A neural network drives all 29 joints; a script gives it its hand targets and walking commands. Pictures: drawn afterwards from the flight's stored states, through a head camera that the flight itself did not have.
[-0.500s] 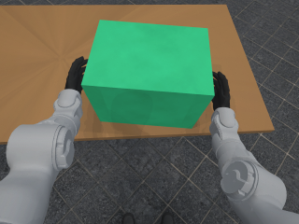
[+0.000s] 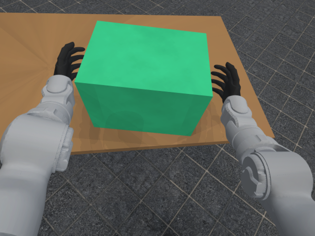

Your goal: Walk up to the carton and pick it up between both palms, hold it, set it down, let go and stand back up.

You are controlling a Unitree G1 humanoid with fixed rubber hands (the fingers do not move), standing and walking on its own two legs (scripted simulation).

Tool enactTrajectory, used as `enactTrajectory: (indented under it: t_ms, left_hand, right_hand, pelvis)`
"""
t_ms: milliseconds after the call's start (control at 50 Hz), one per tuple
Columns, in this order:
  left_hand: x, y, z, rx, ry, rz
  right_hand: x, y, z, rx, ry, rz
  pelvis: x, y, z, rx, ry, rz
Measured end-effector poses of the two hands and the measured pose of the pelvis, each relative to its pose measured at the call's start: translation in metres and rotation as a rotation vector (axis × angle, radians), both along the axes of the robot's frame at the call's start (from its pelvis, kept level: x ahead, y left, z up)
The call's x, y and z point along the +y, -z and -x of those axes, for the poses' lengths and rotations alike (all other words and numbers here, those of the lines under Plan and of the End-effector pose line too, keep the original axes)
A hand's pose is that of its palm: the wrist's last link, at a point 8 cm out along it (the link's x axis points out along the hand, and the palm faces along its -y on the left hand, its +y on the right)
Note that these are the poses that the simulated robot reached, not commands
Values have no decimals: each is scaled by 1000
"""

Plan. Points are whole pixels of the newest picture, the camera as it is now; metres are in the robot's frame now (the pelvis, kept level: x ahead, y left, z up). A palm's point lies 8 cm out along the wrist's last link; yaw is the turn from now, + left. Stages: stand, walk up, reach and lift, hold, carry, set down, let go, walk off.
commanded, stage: set down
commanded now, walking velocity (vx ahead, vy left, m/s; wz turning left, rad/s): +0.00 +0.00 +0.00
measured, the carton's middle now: (147, 82) +0.55 +0.01 +0.01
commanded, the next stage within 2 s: none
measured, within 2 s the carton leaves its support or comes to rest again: neither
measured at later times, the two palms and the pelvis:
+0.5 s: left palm (45, 73) +0.51 +0.25 +0.10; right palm (258, 97) +0.46 -0.27 +0.07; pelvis -0.02 -0.02 -0.02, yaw +1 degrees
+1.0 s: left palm (32, 62) +0.50 +0.25 +0.14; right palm (267, 84) +0.45 -0.26 +0.12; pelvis -0.02 -0.02 -0.01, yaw +1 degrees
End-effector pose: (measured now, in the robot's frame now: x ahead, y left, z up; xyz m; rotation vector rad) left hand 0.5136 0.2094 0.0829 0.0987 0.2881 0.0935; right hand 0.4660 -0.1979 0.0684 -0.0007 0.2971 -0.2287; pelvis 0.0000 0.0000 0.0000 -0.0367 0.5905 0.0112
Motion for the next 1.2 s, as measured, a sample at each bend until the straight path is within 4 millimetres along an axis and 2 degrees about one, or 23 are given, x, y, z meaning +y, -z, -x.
enactTrajectory:
  t_ms: [80,160,260,360,560,660,760,840,940,1100,1200]
  left_hand:
    - [9,-11,-2,-1,-16,-18]
    - [22,-19,-1,-10,-39,-49]
    - [36,-24,2,-31,-63,-76]
    - [43,-25,3,-55,-67,-83]
    - [30,-10,5,-51,-38,-37]
    - [22,-7,7,-54,-27,-4]
    - [23,-9,11,-47,-38,17]
    - [29,-20,12,-53,-50,21]
    - [37,-42,13,-70,-66,21]
    - [48,-80,17,-92,-77,4]
    - [48,-96,20,-101,-76,-13]
  right_hand:
    - [-17,-15,-2,-3,24,19]
    - [-38,-22,0,-3,52,20]
    - [-60,-19,3,-11,65,20]
    - [-73,-10,5,-16,61,14]
    - [-71,2,8,-24,30,5]
    - [-66,-3,9,-34,26,6]
    - [-61,-14,9,-35,29,4]
    - [-59,-27,10,-42,40,-1]
    - [-60,-45,11,-48,57,-10]
    - [-68,-71,17,-60,76,-20]
    - [-75,-81,22,-59,90,-32]
  pelvis:
    - [-1,2,2,-13,3,-1]
    - [-2,4,4,-16,6,-3]
    - [-5,8,6,-2,8,-8]
    - [-9,12,11,20,7,-13]
    - [-18,19,20,33,0,-16]
    - [-21,20,22,25,-1,-19]
    - [-22,19,21,8,-3,-21]
    - [-21,17,20,-11,-6,-18]
    - [-19,13,18,-39,-8,-14]
    - [-14,5,17,-84,-12,-10]
    - [-11,2,19,-97,-15,-9]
